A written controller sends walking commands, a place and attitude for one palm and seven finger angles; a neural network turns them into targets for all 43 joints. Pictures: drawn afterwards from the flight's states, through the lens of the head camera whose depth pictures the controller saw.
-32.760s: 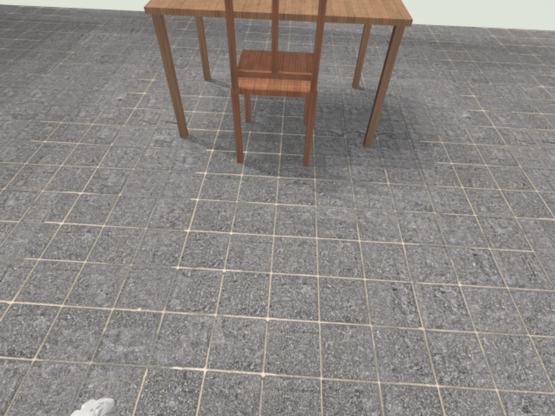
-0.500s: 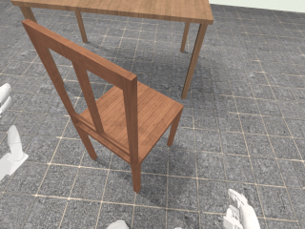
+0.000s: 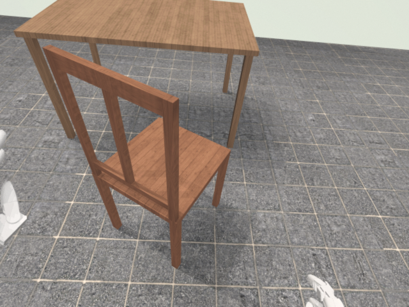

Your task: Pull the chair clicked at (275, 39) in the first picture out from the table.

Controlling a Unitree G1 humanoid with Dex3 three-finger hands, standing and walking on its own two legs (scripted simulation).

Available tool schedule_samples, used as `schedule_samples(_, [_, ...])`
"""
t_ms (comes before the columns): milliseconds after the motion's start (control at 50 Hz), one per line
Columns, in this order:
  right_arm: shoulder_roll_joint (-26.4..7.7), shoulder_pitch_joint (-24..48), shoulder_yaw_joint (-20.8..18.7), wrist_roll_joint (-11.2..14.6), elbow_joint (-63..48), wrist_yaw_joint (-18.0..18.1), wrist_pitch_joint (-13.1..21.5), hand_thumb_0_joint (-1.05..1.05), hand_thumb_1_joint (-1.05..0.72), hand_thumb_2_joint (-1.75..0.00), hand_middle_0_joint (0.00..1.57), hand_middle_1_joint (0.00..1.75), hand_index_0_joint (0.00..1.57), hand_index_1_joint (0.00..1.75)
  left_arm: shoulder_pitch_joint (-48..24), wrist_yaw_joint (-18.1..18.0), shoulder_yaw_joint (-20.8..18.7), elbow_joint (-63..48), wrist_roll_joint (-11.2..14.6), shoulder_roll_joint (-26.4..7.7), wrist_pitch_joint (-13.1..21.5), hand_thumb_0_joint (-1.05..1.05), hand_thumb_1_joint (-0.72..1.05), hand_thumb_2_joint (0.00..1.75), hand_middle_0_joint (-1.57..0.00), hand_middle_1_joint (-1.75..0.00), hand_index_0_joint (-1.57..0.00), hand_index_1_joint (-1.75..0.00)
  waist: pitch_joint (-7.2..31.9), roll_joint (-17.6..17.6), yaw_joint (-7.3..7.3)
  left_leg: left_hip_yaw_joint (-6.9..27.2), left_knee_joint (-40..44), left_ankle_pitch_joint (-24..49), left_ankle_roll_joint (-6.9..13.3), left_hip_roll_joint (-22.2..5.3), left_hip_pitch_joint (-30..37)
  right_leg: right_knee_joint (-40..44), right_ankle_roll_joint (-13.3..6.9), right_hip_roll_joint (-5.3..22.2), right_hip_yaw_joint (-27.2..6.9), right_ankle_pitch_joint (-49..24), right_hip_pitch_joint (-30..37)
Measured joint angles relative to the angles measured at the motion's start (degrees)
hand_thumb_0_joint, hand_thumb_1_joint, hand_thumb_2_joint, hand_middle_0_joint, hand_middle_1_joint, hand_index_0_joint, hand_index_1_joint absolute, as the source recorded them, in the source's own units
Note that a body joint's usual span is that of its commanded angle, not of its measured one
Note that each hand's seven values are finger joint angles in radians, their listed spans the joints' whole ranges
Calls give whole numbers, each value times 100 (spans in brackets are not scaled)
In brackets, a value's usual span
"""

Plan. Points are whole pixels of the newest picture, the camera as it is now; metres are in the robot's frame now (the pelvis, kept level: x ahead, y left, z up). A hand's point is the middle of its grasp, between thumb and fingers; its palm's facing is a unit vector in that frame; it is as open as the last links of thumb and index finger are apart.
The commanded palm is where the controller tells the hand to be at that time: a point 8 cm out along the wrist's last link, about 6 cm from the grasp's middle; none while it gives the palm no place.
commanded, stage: stop stepping back and stand still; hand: left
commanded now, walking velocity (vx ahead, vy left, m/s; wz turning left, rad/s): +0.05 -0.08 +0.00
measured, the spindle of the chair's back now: (121, 143) +0.56 +0.26 -0.05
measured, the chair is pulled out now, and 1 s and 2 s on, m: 0.57 0.57 0.57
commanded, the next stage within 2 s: let the arm hang, fingers relaxed in 0.92 s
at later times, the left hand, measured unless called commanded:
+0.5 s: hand (29, 212) +0.21 +0.26 +0.17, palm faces +0.43 -0.79 -0.43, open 7.5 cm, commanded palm +0.15 +0.29 +0.18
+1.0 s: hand (35, 195) +0.23 +0.26 +0.16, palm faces +0.38 -0.80 -0.46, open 7.4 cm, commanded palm none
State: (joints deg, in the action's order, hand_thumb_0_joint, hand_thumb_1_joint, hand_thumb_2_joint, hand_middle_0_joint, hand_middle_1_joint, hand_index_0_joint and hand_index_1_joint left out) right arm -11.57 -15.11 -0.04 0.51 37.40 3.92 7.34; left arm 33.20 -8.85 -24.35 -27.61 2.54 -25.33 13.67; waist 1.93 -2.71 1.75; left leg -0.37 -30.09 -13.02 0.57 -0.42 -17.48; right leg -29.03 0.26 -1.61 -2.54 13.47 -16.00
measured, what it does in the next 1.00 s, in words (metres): stands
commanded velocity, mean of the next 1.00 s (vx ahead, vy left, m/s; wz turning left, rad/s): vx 0.00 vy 0.00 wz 0.00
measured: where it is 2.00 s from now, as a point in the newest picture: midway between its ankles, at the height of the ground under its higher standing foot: outside the picture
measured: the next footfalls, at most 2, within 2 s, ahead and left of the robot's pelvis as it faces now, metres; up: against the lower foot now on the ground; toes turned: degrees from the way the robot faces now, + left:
none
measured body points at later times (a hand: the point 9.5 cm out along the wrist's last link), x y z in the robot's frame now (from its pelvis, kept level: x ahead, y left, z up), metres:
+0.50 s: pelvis +0.01 -0.01 +0.01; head +0.01 +0.00 +0.46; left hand +0.18 +0.30 +0.19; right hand +0.16 -0.24 -0.08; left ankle +0.03 +0.11 -0.74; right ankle +0.02 -0.12 -0.74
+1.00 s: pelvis +0.04 +0.00 +0.01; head +0.05 +0.01 +0.46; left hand +0.21 +0.30 +0.19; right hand +0.20 -0.22 -0.07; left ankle +0.03 +0.11 -0.74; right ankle +0.02 -0.12 -0.74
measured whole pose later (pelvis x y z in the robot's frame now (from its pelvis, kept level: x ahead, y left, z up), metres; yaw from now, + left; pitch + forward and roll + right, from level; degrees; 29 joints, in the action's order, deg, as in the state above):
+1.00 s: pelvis +0.04 +0.00 +0.01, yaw +0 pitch +0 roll -1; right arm -10.3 -11.2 0.7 1.0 35.3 2.9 5.6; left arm 33.3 -8.4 -23.2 -27.5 2.9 -23.8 12.1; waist -1.0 -0.5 0.3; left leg -1.0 -26.0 -14.3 0.4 -1.1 -11.7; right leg -22.4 0.3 -1.7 -2.5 13.1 -9.3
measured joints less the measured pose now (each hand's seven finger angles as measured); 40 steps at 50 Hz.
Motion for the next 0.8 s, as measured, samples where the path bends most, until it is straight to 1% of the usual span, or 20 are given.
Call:
schedule_samples(60, [41,-54,47,18,-85,2,84,1,-90,-90,20,30,20,30,-10,-14,-172,113,17,-70,-61,1,88,90,-21,-31,-21,-30,30,7,41,-23,123,70,4,-3,102,149,15,23,12,-77,108])
schedule_samples(120, [74,-73,90,32,-109,-29,183,1,-90,-90,20,30,20,30,-74,-25,-122,182,-18,40,-73,1,88,90,-21,-31,-21,-30,38,65,31,-13,146,93,13,-7,129,222,31,29,38,-137,162])
schedule_samples(240, [135,-31,157,9,-54,-99,232,1,-90,-90,20,30,21,30,-107,4,228,257,-139,376,-115,1,89,90,-20,-31,-21,-30,-12,208,-85,22,91,54,-8,-58,133,249,-5,-11,93,-166,214])
schedule_samples(320, [139,33,161,-40,10,-126,208,1,-90,-90,20,30,21,30,-142,8,284,244,-160,434,-118,1,88,90,-21,-31,-21,-30,-76,292,-183,65,57,34,-36,-145,123,379,-62,-98,133,-216,284])
schedule_samples(380, [106,95,140,-53,48,-140,187,1,-90,-90,20,30,21,30,-197,-6,244,207,-144,421,-103,1,88,90,-21,-31,-21,-30,-134,313,-222,67,97,42,-70,-182,164,480,-82,-133,130,-249,347])
schedule_samples(460, [47,160,93,-29,29,-140,146,1,-90,-90,20,30,21,30,-247,-17,185,188,-106,372,-97,1,88,90,-21,-31,-21,-30,-178,300,-209,31,227,52,-88,-171,275,560,-78,-118,94,-242,425])
schedule_samples(640, [-5,283,6,35,-115,-128,1,1,-90,-90,20,30,21,30,-82,48,175,207,-39,229,-153,1,88,90,-21,-31,-21,-30,-224,246,-81,-39,362,-29,-65,-129,449,619,-51,-71,27,-136,548])
schedule_samples(700, [10,303,1,42,-151,-118,-38,1,-90,-90,20,30,20,30,-1,63,170,140,-17,190,-168,1,88,90,-21,-31,-21,-30,-254,202,-79,-53,377,-61,-58,-118,485,622,-44,-60,15,-100,576])
schedule_samples(800, [45,327,18,42,-187,-104,-83,1,-90,-90,20,30,20,30,39,59,152,8,5,156,-159,1,88,90,-21,-31,-21,-30,-303,158,-116,-57,383,-104,-45,-98,518,628,-29,-39,12,-56,611])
